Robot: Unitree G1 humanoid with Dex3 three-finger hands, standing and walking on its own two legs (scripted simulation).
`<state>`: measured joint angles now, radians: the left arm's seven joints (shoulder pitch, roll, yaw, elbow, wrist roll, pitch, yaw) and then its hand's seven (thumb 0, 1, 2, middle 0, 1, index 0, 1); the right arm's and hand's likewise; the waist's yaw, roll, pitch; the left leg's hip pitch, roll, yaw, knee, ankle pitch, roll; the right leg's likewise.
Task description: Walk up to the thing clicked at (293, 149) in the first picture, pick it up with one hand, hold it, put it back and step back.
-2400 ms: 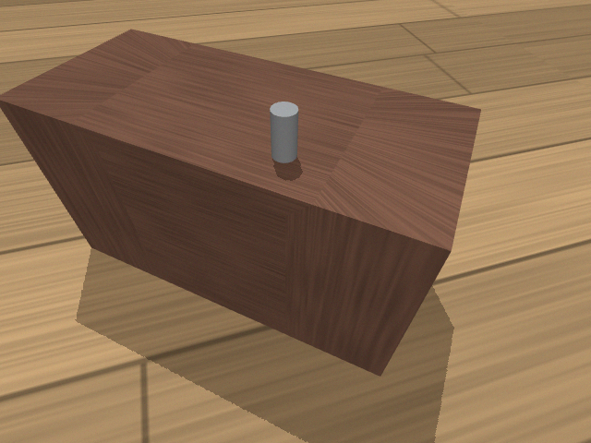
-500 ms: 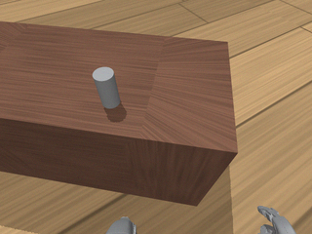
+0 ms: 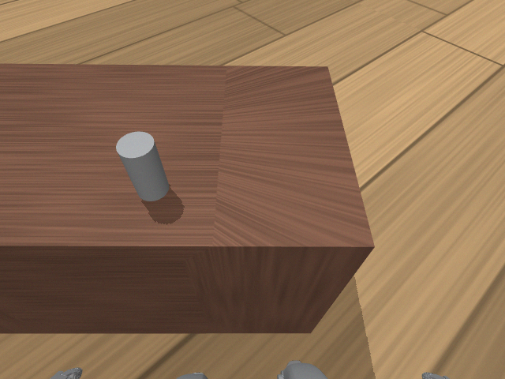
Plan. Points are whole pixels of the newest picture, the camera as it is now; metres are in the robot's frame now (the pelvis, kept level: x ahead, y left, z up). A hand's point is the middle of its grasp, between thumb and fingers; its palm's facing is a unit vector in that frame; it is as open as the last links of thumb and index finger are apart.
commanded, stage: walk up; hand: left
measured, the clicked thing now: (145, 168) +0.47 +0.20 +0.02
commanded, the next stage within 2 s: stand in 1.16 s
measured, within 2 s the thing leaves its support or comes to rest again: neither
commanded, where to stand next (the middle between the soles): +0.04 -0.01 m, yaw +0 degrees
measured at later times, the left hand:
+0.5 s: hand out of the picture +0.09 +0.25 -0.11, palm faces -0.04 -0.94 -0.34, open 7.4 cm
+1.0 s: hand out of the picture +0.09 +0.25 -0.12, palm faces -0.04 -0.95 -0.32, open 7.4 cm
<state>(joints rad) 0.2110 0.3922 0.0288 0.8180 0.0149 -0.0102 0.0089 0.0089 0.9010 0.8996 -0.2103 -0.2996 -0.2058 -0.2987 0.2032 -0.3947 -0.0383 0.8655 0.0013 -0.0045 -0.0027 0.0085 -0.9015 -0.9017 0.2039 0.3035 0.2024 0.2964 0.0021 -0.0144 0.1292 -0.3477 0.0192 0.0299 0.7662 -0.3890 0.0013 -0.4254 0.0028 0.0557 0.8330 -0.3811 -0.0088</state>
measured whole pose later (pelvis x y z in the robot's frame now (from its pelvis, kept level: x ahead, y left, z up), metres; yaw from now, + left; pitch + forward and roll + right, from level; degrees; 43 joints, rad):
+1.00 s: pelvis +0.00 +0.01 +0.04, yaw -3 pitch -2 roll +0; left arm 0.08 0.34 0.02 1.16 0.00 0.01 -0.02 0.01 0.90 0.90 -0.21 -0.30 -0.20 -0.30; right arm 0.10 -0.35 -0.01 1.15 -0.01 -0.02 0.01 0.01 -0.90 -0.90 0.20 0.30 0.20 0.30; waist 0.00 -0.01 0.05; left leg -0.13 0.04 0.08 0.35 -0.18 -0.02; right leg -0.17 0.00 0.07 0.36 -0.16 0.02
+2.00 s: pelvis +0.01 +0.01 +0.04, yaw -1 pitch -2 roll +0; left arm 0.11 0.35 0.00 1.13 0.01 -0.01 0.00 0.01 0.90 0.90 -0.21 -0.30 -0.20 -0.30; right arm 0.10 -0.35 -0.01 1.14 -0.01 -0.01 0.01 0.01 -0.90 -0.90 0.20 0.30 0.20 0.30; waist 0.00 0.00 0.05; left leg -0.09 0.03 0.04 0.31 -0.18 -0.01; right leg -0.12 -0.02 0.04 0.32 -0.16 0.03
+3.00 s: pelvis +0.01 +0.01 +0.04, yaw -1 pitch -2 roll +0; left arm 0.12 0.35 0.00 1.11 0.01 0.00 0.00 0.01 0.90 0.90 -0.21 -0.30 -0.20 -0.30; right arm 0.12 -0.35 -0.01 1.13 -0.01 -0.01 0.01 0.01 -0.90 -0.90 0.20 0.30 0.20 0.30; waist 0.00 0.00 0.05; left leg -0.10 0.03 0.04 0.32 -0.18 -0.02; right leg -0.12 -0.02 0.04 0.32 -0.17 0.02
